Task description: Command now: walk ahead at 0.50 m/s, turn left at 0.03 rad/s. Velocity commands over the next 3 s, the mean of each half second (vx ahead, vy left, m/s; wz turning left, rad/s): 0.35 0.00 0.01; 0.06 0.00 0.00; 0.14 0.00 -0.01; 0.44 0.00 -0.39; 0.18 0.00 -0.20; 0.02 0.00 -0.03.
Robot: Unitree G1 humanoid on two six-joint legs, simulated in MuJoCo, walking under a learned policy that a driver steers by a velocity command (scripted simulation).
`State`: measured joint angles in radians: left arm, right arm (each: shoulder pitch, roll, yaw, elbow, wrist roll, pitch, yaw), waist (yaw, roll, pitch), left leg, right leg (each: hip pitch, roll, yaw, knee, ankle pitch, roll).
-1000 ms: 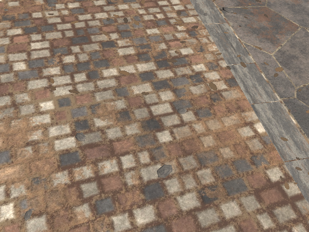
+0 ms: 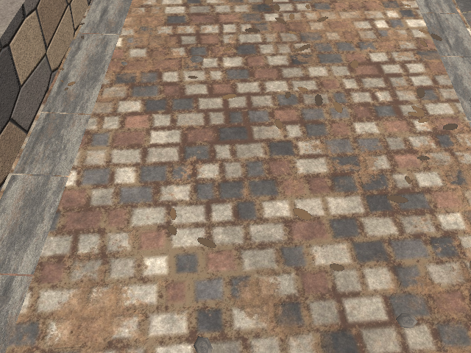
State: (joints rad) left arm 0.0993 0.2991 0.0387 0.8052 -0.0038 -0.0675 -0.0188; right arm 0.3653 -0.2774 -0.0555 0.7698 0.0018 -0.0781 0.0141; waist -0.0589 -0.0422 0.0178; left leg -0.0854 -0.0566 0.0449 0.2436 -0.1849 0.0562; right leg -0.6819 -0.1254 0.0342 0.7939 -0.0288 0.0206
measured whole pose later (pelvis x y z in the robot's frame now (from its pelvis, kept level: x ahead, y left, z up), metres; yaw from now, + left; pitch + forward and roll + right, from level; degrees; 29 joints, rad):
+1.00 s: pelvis +0.31 -0.04 -0.01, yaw -1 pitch -1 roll +0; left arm 0.15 0.27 0.02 1.03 0.00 0.02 0.02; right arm 0.12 -0.24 -0.05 0.90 0.00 0.00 -0.02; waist 0.02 0.00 0.04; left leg -0.27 0.01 0.00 0.51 -0.23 -0.01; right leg -0.11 0.00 -0.04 0.48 -0.35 -0.01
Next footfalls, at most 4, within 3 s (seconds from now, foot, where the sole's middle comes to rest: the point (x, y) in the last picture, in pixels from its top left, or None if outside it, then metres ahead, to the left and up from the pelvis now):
0.20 right None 0.30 -0.15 -0.78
0.62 left None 0.38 0.08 -0.78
1.98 right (278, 270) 0.73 -0.16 -0.78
2.46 left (224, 221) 0.93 0.00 -0.78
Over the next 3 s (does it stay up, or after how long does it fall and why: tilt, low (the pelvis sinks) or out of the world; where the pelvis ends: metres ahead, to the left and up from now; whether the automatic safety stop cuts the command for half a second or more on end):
stays up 0.80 -0.08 -0.01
